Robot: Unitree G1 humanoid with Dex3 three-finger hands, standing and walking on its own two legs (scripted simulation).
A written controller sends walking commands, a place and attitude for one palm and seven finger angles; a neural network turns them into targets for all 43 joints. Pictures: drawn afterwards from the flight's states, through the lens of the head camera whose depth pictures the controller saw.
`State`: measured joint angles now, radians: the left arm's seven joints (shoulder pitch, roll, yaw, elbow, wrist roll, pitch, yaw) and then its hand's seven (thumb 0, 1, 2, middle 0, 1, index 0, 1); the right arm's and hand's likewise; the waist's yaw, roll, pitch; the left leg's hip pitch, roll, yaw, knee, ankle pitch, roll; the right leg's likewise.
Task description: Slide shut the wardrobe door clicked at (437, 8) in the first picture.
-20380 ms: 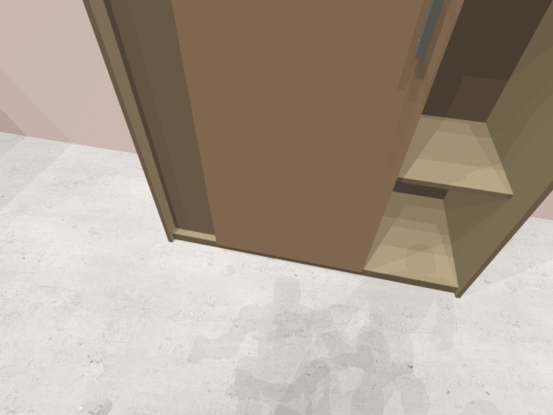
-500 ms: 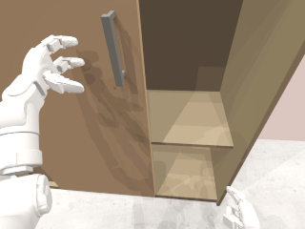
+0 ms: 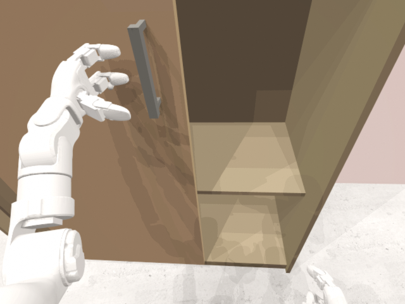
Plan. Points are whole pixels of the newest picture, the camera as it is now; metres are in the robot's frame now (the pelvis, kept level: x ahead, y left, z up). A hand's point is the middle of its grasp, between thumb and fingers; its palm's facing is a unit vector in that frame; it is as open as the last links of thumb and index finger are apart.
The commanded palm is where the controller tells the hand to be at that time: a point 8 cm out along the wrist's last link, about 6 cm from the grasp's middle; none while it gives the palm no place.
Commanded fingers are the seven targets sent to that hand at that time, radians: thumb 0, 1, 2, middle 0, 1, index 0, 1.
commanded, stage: move the hooked fingers beside the handle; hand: left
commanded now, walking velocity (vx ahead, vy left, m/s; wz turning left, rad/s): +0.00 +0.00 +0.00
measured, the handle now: (148, 72) +0.46 +0.13 +0.27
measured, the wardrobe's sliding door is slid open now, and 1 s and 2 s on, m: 0.39 0.39 0.39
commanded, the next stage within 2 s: none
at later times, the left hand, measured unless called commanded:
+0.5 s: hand (116, 92) +0.40 +0.17 +0.26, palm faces +0.03 -1.00 -0.04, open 13.9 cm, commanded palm +0.37 +0.22 +0.27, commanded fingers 0.00 -0.50 0.30 -0.30 -1.20 -0.30 -1.20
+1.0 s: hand (105, 85) +0.38 +0.18 +0.29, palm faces +0.01 -1.00 -0.02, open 13.9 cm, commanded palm +0.37 +0.23 +0.27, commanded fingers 0.00 -0.50 0.30 -0.30 -1.20 -0.30 -1.20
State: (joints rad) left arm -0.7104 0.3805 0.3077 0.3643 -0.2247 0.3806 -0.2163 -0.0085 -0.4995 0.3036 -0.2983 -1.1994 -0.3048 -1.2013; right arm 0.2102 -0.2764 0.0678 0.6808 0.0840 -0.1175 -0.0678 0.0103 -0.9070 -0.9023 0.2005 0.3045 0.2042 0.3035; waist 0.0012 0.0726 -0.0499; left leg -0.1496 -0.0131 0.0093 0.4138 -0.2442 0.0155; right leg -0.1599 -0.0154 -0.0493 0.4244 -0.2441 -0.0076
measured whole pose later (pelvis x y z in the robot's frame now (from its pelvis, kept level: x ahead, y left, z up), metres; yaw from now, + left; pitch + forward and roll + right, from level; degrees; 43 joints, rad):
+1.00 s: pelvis +0.00 -0.01 +0.00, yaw +0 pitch -2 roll +0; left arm -0.69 0.38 0.31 0.33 -0.22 0.35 -0.21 -0.01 -0.50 0.30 -0.30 -1.20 -0.30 -1.20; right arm 0.20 -0.28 0.07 0.68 0.08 -0.12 -0.08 0.01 -0.91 -0.90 0.20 0.30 0.20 0.30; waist 0.01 0.06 -0.05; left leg -0.14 0.00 0.00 0.41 -0.24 0.01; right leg -0.14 -0.01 -0.06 0.41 -0.24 -0.02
